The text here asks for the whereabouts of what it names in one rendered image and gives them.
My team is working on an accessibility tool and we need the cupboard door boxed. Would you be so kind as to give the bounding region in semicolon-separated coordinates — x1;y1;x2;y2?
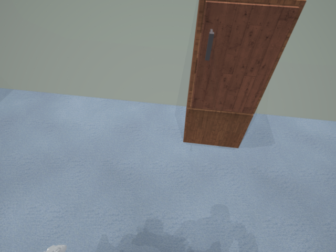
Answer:
191;1;299;113

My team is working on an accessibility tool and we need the handle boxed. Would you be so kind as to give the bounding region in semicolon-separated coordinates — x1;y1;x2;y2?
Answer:
205;29;214;60

